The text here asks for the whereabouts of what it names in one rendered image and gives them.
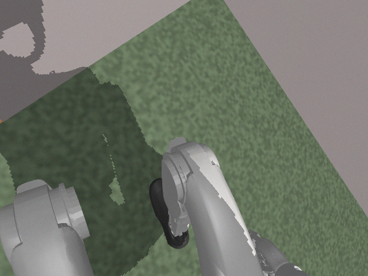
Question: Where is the right robot hand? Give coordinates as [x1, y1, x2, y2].
[248, 229, 290, 276]

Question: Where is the right robot arm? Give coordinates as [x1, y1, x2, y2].
[275, 263, 309, 276]

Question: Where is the right robot foot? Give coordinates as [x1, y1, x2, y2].
[149, 178, 189, 249]

